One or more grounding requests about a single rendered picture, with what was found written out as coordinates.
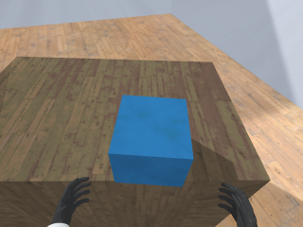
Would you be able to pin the robot right hand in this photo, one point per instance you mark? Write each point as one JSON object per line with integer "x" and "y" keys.
{"x": 241, "y": 210}

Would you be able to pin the pedestal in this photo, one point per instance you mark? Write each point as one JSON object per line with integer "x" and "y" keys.
{"x": 57, "y": 120}

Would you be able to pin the carton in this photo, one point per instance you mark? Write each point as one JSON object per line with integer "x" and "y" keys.
{"x": 151, "y": 142}

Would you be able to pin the robot left hand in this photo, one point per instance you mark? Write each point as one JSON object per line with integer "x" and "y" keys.
{"x": 68, "y": 201}

